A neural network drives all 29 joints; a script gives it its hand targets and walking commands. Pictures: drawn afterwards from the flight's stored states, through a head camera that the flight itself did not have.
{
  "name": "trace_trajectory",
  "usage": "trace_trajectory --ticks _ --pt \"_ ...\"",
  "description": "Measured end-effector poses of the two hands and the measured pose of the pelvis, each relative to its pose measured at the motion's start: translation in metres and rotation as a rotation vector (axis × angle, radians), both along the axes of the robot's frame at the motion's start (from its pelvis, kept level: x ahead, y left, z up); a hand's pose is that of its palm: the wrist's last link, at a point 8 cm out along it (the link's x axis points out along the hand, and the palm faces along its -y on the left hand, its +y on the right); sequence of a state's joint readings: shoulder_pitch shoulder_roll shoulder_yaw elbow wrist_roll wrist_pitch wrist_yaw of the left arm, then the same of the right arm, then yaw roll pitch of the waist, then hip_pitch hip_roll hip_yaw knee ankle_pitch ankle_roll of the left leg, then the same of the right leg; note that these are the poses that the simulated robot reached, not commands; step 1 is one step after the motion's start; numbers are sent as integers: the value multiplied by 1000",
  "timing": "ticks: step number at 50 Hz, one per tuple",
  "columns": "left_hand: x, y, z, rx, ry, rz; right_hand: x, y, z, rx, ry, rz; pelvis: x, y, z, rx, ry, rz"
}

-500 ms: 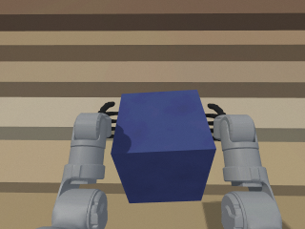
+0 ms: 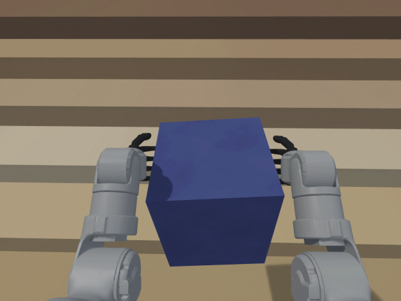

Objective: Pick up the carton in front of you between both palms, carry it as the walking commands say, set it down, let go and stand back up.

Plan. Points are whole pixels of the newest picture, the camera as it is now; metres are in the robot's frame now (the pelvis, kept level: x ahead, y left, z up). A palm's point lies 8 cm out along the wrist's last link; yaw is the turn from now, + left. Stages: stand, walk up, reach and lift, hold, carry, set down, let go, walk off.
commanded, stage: carry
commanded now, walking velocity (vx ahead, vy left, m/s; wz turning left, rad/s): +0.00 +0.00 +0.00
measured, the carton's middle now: (213, 194) +0.34 +0.00 +0.05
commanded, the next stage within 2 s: none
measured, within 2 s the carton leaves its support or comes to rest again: neither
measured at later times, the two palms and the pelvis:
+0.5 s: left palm (134, 110) +0.46 +0.17 +0.18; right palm (276, 116) +0.45 -0.13 +0.18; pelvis +0.09 +0.02 +0.00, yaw +2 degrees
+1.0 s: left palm (156, 15) +0.72 +0.15 +0.30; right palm (267, 9) +0.77 -0.15 +0.30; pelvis +0.35 -0.05 +0.13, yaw +2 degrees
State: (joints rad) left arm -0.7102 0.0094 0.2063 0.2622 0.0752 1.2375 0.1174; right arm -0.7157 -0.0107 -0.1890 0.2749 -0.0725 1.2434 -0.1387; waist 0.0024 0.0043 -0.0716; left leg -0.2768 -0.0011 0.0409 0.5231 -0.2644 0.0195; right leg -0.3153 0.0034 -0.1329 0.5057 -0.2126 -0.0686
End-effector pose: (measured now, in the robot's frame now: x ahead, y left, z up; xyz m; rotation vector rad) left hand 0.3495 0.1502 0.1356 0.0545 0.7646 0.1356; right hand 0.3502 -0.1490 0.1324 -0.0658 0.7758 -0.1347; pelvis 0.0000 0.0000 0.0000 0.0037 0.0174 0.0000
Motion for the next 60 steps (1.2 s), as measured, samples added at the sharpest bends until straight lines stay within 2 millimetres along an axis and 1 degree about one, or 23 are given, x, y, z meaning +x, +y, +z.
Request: trace_trajectory --ticks 4,8,12,15,18,21,24,27,29,31,34,36,38,40,42,45,47,50,53,55,57,60 --pt "1 0 2 1 -6 -1 1 0 2 -1 -6 0 1 0 0 0 1 1" --pt "7 1 11 3 -38 -4 7 0 11 1 -39 2 5 1 -3 -5 5 4" --pt "20 5 26 2 -80 -1 22 5 28 -2 -81 4 15 5 -6 -23 24 6" --pt "33 13 34 -6 -89 2 38 13 41 -6 -91 4 28 11 -7 -28 37 5" --pt "50 22 40 -15 -78 4 55 22 50 -10 -81 2 44 17 -7 -8 43 3" --pt "71 25 44 -13 -52 -3 72 25 49 -11 -59 -3 63 23 -3 -10 55 12" --pt "99 20 48 -26 -30 -13 89 20 49 -26 -46 -14 80 20 2 -14 64 25" --pt "130 8 50 -50 -32 -28 111 8 53 -39 -50 -35 101 12 4 -23 59 38" --pt "152 -1 50 -66 -34 -30 131 0 56 -40 -53 -49 120 6 6 -34 50 42" --pt "175 -7 48 -76 -29 -24 157 -7 57 -35 -50 -59 143 -1 9 -48 51 37" --pt "214 -13 42 -66 -18 2 206 -13 55 -13 -41 -54 180 -13 12 -67 71 33" --pt "235 -11 41 -49 -11 48 244 -11 52 14 -34 -19 208 -26 17 -67 63 22" --pt "250 -5 43 -20 -4 98 278 -4 53 44 -28 22 227 -36 31 -76 47 14" --pt "261 -2 49 -30 7 122 304 2 59 74 -16 44 243 -42 50 -71 36 9" --pt "274 1 62 -35 9 149 324 6 72 93 -12 49 261 -46 70 -62 30 9" --pt "305 0 95 -47 -31 169 356 6 104 94 -55 49 293 -51 96 -46 24 25" --pt "331 -1 122 -47 -75 170 380 5 131 95 -104 53 316 -53 110 -31 23 33" --pt "371 -3 164 -26 -129 159 418 2 168 102 -164 56 354 -49 125 -13 32 34" --pt "414 -5 198 13 -140 137 456 1 197 104 -183 55 397 -40 136 10 31 19" --pt "444 -7 214 33 -125 119 482 -1 210 100 -175 48 428 -33 143 29 30 14" --pt "477 -10 226 40 -97 98 508 -5 219 91 -152 34 460 -26 150 50 40 14" --pt "533 -19 233 31 -33 42 544 -15 226 61 -101 -17 508 -13 165 69 54 11"
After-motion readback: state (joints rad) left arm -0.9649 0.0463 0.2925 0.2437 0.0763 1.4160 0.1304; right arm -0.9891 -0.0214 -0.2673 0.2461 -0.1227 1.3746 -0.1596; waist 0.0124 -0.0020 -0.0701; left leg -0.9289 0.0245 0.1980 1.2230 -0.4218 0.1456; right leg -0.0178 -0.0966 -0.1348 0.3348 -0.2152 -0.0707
